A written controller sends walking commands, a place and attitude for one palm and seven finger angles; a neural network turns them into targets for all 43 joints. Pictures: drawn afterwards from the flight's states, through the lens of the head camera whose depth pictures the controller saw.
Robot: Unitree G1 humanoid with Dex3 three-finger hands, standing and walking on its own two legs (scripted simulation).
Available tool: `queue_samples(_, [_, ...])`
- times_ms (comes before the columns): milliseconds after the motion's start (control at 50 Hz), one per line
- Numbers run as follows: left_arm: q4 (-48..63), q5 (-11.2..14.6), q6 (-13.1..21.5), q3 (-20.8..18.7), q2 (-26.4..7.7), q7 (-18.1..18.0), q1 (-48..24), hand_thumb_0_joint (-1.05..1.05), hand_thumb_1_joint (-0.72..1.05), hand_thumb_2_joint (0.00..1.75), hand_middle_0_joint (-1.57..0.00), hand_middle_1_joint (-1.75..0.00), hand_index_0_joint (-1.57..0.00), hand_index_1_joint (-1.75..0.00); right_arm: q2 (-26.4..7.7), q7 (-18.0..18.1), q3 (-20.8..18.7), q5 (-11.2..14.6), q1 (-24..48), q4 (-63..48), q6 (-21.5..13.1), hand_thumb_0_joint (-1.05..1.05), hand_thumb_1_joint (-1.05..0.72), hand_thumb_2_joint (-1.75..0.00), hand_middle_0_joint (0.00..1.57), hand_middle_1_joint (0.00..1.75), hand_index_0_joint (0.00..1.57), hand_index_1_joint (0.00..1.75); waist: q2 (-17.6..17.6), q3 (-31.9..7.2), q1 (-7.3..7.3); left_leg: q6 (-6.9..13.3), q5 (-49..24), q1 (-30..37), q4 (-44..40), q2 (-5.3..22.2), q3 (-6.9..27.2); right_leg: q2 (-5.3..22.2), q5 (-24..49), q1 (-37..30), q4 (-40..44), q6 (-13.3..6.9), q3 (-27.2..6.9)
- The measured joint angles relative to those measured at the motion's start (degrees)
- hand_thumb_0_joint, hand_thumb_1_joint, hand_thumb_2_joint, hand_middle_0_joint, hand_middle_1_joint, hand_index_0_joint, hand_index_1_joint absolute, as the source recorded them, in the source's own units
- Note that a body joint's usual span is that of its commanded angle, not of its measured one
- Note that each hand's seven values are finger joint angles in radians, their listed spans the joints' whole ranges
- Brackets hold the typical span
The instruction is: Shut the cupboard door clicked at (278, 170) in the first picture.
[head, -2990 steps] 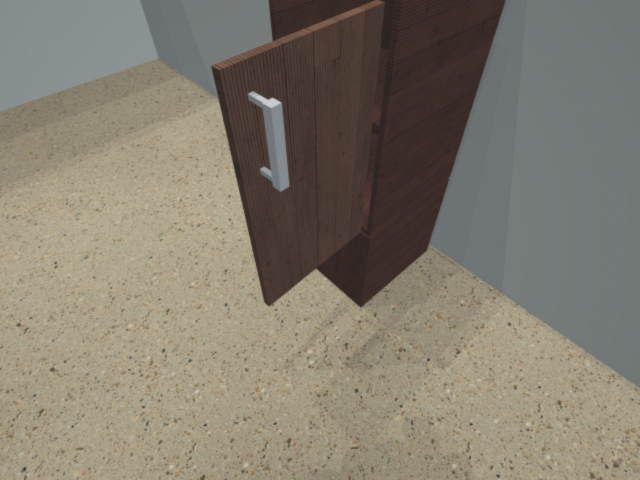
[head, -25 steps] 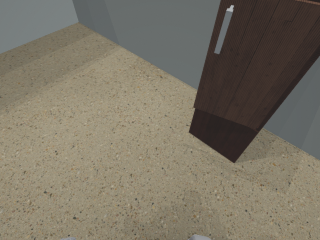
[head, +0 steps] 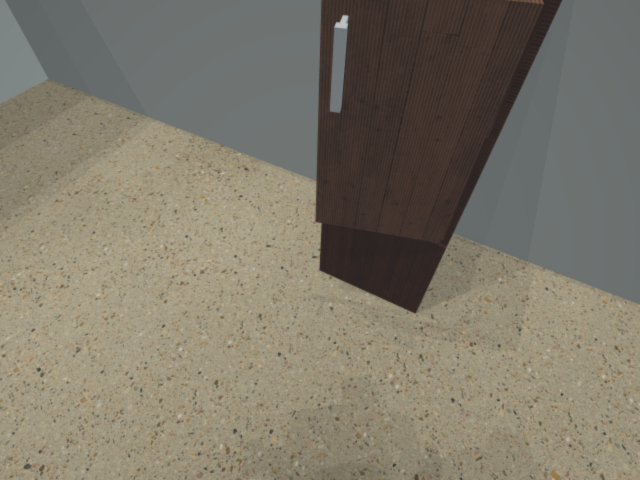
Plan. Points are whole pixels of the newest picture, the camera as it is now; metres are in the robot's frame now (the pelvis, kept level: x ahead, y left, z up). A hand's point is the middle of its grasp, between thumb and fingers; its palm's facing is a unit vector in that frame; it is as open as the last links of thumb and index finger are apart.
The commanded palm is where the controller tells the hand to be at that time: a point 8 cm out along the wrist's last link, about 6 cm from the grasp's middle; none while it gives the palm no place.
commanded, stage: turn to face it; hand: left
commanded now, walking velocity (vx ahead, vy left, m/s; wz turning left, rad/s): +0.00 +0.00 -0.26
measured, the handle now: (340, 65) +0.76 +0.02 +0.12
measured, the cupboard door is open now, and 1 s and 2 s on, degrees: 16 16 16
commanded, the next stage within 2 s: take the last steps up to it in 0.08 s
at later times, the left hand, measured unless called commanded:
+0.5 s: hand (212, 470) +0.16 +0.16 -0.16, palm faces -0.20 -0.96 -0.21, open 7.4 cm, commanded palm none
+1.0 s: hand (233, 474) +0.16 +0.14 -0.19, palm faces -0.12 -0.99 -0.12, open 7.4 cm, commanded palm none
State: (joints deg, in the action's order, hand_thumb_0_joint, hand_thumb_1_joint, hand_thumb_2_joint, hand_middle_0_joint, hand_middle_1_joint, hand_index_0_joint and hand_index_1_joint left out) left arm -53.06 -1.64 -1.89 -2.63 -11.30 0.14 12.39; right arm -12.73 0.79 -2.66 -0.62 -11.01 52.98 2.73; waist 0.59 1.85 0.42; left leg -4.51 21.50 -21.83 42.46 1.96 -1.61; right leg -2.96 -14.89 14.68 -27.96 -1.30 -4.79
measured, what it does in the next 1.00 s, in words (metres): walks ahead: left foot, then right foot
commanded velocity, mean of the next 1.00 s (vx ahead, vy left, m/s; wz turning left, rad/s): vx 0.23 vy -0.05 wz -0.09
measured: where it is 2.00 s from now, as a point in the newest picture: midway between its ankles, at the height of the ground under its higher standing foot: (337, 479)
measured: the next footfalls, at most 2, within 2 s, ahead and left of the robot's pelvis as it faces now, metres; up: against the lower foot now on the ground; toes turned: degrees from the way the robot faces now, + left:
left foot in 0.04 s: +0.05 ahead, +0.12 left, +0.00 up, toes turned +1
right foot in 0.50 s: +0.06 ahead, -0.13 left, +0.00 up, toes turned -14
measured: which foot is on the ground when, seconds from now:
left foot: up 0.00-0.02, down 0.04-0.50, up 0.52-0.88, down 0.90-1.00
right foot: down 0.00-0.04, up 0.06-0.48, down 0.50-0.92, up 0.94-1.00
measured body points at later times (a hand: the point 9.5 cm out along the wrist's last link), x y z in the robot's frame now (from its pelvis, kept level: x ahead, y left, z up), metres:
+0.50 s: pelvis +0.03 -0.01 -0.01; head +0.04 -0.02 +0.44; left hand +0.17 +0.21 -0.14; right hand -0.05 -0.25 -0.16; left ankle +0.01 +0.12 -0.74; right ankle +0.02 -0.12 -0.74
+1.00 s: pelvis +0.18 -0.03 -0.01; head +0.20 -0.01 +0.44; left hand +0.17 +0.19 -0.18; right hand +0.21 -0.27 -0.15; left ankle +0.25 +0.04 -0.74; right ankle +0.05 -0.12 -0.68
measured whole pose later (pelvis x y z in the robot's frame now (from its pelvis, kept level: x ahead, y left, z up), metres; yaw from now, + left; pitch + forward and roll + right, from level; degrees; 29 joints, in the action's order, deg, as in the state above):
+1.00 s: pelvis +0.18 -0.03 -0.01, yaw -9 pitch -1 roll -1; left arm -65.6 -1.3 0.3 -1.8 -8.9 0.3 21.0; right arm -8.3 0.4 -1.7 -2.2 -12.5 57.2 -3.1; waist 2.2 2.8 0.1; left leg 4.0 14.4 -20.6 35.7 2.0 -8.8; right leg 0.3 -28.3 14.4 -58.2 -2.8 2.2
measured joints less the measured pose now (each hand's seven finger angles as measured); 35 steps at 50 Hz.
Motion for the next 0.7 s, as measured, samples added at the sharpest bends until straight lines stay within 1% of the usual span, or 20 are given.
queue_samples(20, [-0.27, 0.09, -0.18, -0.16, -0.2, -0.09, 0.31, 0.01, 0.9, 0.9, -0.2, -0.3, -0.2, -0.3, 0.3, 0.08, 0.2, 0.08, 0.05, -0.13, -0.4, 0.0, -0.91, -0.9, 0.2, 0.3, 0.2, 0.3, 0.36, -0.15, 0.08, 0.23, -2.64, 2.01, -4.54, -0.37, -0.24, -0.18, -0.59, 0.35, -0.99, 0.4, -0.46])
queue_samples(40, [-0.4, 0.29, -0.43, -0.27, -0.3, -0.18, 0.75, 0.01, 0.9, 0.9, -0.2, -0.3, -0.2, -0.3, 0.34, 0.14, 0.48, 0.07, -0.17, -0.43, -0.98, 0.0, -0.91, -0.9, 0.2, 0.3, 0.2, 0.3, 0.14, -0.53, 0.1, 1.09, -5.04, 4.21, -9.42, -0.16, -0.3, -0.79, -1.4, 0.98, -2.37, 0.84, -0.69])
queue_samples(60, [-0.73, 0.54, -0.75, -0.47, -0.7, -0.21, 0.82, 0.01, 0.9, 0.9, -0.2, -0.3, -0.2, -0.3, 0.8, 0.29, 0.67, -0.15, -0.16, -0.35, -1.53, 0.0, -0.91, -0.9, 0.2, 0.3, 0.2, 0.3, 0.8, -0.68, -0.07, 3.07, -4.72, 4.54, -10.14, -0.44, -0.77, -0.66, -2.88, 1.97, -4.56, 0.89, -0.96])
queue_samples(80, [-1.1, 0.66, -1.12, -0.67, -1.13, -0.24, 0.74, 0.01, 0.9, 0.9, -0.2, -0.3, -0.2, -0.3, 1.34, 0.41, 0.98, -0.43, -0.11, -0.37, -1.72, 0.0, -0.91, -0.9, 0.2, 0.3, 0.2, 0.3, 1.57, -0.53, 0.01, 4.62, -4.09, 4.57, -9.5, -0.66, -1.47, -0.39, -6.98, 3.27, -8.36, 1.03, -0.86])
queue_samples(100, [-1.3, 0.62, -1.47, -0.88, -1.49, -0.23, 0.76, 0.01, 0.9, 0.9, -0.2, -0.3, -0.2, -0.3, 1.79, 0.51, 1.38, -0.73, -0.14, -0.52, -1.74, 0.0, -0.91, -0.9, 0.2, 0.3, 0.2, 0.3, 2.03, -0.26, 0.17, 5.64, -3.64, 4.98, -9.28, -0.55, -2.23, -0.28, -10.49, 4.73, -13.17, 1.21, -0.39])
queue_samples(120, [-1.48, 0.5, -1.77, -1.08, -1.76, -0.15, 0.79, 0.01, 0.9, 0.9, -0.2, -0.3, -0.2, -0.3, 2.17, 0.67, 1.74, -0.97, -0.3, -0.65, -1.84, 0.0, -0.91, -0.9, 0.2, 0.3, 0.2, 0.3, 2.21, -0.09, 0.24, 6.19, -3.53, 5.56, -9.66, -0.3, -2.86, -0.17, -12.4, 6.21, -18.07, 1.47, 0.26])
queue_samples(160, [-1.88, 0.22, -2.14, -1.43, -2.09, 0.15, 0.6, 0.01, 0.9, 0.9, -0.2, -0.3, -0.2, -0.3, 2.74, 1.06, 2.18, -1.25, -0.89, -0.7, -2.09, 0.0, -0.91, -0.9, 0.2, 0.3, 0.2, 0.3, 1.96, 0.15, 0.12, 6.45, -4.19, 6.79, -11.43, 0.17, -3.54, 0.32, -13.01, 8.57, -26.12, 2.15, 1.48])
queue_samples(220, [-2.03, 0.23, -2.26, -1.66, -2.26, 0.4, 0.04, 0.01, 0.91, 0.9, -0.2, -0.3, -0.19, -0.3, 3.22, 1.42, 2.46, -1.31, -1.81, -0.12, -2.34, 0.0, -0.91, -0.9, 0.2, 0.3, 0.2, 0.3, 1.15, 0.71, 0.05, 6.53, -5.52, 8.44, -14.19, 0.66, -4.2, 1.68, -11.55, 9.63, -30.22, 3.01, 2.62])
queue_samples(300, [-2.51, 0.11, -2.21, -1.56, -2.15, 0.9, -0.12, 0.01, 0.91, 0.9, -0.2, -0.3, -0.19, -0.3, 3.41, 1.29, 2.06, -1.54, -3.41, 1.33, -2.63, 0.0, -0.91, -0.9, 0.2, 0.3, 0.2, 0.3, 0.1, 0.54, -0.41, 6.24, -5.86, 10.12, -16.05, 1.53, -5.6, 3.16, -10.43, 8.51, -27.32, 3.17, 4.12])
queue_samples(360, [-3.2, -0.15, -2.27, -1.31, -1.79, 1.63, -0.26, 0.01, 0.91, 0.9, -0.2, -0.3, -0.19, -0.3, 2.88, 0.91, 1.43, -1.76, -5.24, 2.67, -2.92, 0.0, -0.91, -0.9, 0.2, 0.3, 0.2, 0.3, -0.75, -0.06, -1.46, 5.69, -5.38, 11.43, -16.58, 2.35, -6.82, 3.83, -10.53, 6.77, -22.36, 2.7, 5.68])
queue_samples(440, [-3.51, -0.29, -1.75, -0.9, -0.91, 2.47, -1.22, 0.01, 0.91, 0.9, -0.2, -0.3, -0.19, -0.3, 1.33, 0.55, 0.48, -1.9, -8.04, 4.87, -3.02, 0.0, -0.91, -0.9, 0.2, 0.3, 0.2, 0.3, -2.06, -0.6, -3.1, 4.35, -3.91, 12.9, -15.76, 3.61, -8.18, 3.81, -9.53, 3.55, -12.91, 1.66, 7.72])
queue_samples(480, [-3.18, -0.29, -0.79, -0.73, -0.53, 2.72, -1.69, 0.01, 0.91, 0.9, -0.2, -0.3, -0.19, -0.3, 0.45, 0.43, 0.09, -1.72, -9.79, 6.14, -2.88, 0.0, -0.91, -0.9, 0.2, 0.3, 0.2, 0.3, -2.53, -0.9, -3.53, 3.32, -2.14, 12.94, -13.36, 4.27, -8.38, 3.39, -5.52, 0.24, -5.14, 0.9, 8.62])
queue_samples(500, [-2.84, -0.34, 0.1, -0.67, -0.59, 2.7, -1.75, 0.01, 0.91, 0.9, -0.2, -0.3, -0.19, -0.3, 0.17, 0.29, -0.02, -1.43, -10.85, 6.71, -2.77, 0.0, -0.91, -0.9, 0.2, 0.3, 0.2, 0.3, -2.19, -1.28, -3.43, 3.07, -0.59, 12.26, -10.87, 4.31, -8.46, 3.48, -3.24, -1.32, -1.34, -0.01, 8.36])
queue_samples(520, [-3.01, -0.34, 1.02, -0.68, -0.13, 2.32, -2.1, 0.01, 0.91, 0.9, -0.2, -0.3, -0.19, -0.3, -0.3, 0.17, -0.14, -1.15, -11.24, 7.66, -2.32, 0.0, -0.91, -0.9, 0.2, 0.3, 0.2, 0.3, -2.79, -1.17, -3.24, 3.1, 3.19, 10.85, -6.32, 4.75, -7.33, 2.97, -1.15, -1.32, -1.98, -0.49, 8.68])
queue_samples(540, [-3.18, -0.17, 1.66, -0.49, 0.45, 1.89, -2.2, 0.01, 0.91, 0.9, -0.2, -0.3, -0.19, -0.3, -0.7, 0.04, -0.22, -1.06, -11.41, 8.58, -1.61, 0.0, -0.91, -0.9, 0.2, 0.3, 0.2, 0.3, -3.44, -1.18, -3.21, 3.35, 6.34, 8.63, -0.49, 4.63, -5.32, 2.49, -1.36, -1.63, -2.9, -0.78, 9.3])
queue_samples(560, [-3.26, 0.0, 2.09, -0.24, 0.95, 1.52, -1.9, 0.01, 0.91, 0.9, -0.2, -0.3, -0.19, -0.3, -0.93, -0.17, -0.36, -1.03, -11.56, 9.29, -1.01, 0.0, -0.91, -0.9, 0.2, 0.3, 0.2, 0.3, -3.76, -1.48, -3.16, 3.57, 7.24, 6.1, 5.14, 4.17, -3.73, 2.22, -2.04, -2.46, -2.71, -1.06, 9.85])
queue_samples(600, [-3.61, 0.2, 2.74, -0.02, 1.57, 0.85, -0.49, 0.01, 0.91, 0.9, -0.2, -0.3, -0.19, -0.3, -0.85, -0.55, -0.56, -1.16, -11.29, 10.08, -0.45, 0.01, -0.91, -0.9, 0.2, 0.3, 0.2, 0.3, -3.2, -2.23, -2.63, 3.6, 5.46, 1.48, 13.19, 3.27, -2.78, 2.04, -2.49, -4.67, -0.32, -1.46, 10.02])
queue_samples(620, [-4.02, 0.25, 2.97, 0.05, 1.76, 0.53, 0.35, 0.01, 0.91, 0.9, -0.2, -0.3, -0.19, -0.3, -0.66, -0.75, -0.65, -1.27, -10.86, 10.06, -0.44, 0.01, -0.91, -0.9, 0.2, 0.3, 0.2, 0.3, -2.69, -2.45, -2.46, 3.49, 3.77, -0.53, 15.35, 3.11, -2.8, 1.98, -2.17, -5.87, 1.32, -1.55, 9.92])
queue_samples(660, [-5.16, 0.32, 3.34, -0.1, 1.84, -0.21, 1.99, 0.0, 0.92, 0.9, -0.2, -0.3, -0.2, -0.3, -0.12, -1.09, -0.74, -1.41, -9.73, 9.27, -0.79, 0.01, -0.91, -0.9, 0.2, 0.3, 0.2, 0.3, -1.84, -2.54, -2.49, 3.06, 0.12, -3.96, 16.54, 3.3, -2.86, 1.67, -1.12, -8.1, 4.61, -1.58, 9.9])
queue_samples(700, [-6.62, 0.38, 3.67, 0.11, 1.64, -0.28, 3.39, 0.0, 0.92, 0.9, -0.2, -0.3, -0.2, -0.3, 0.51, -1.33, -0.75, -1.41, -8.37, 8.14, -1.32, 0.01, -0.91, -0.9, 0.2, 0.3, 0.2, 0.3, -1.4, -2.24, -2.71, 2.57, -3.0, -6.34, 14.7, 3.69, -2.86, 1.18, -0.53, -10.04, 7.27, -1.69, 10.1])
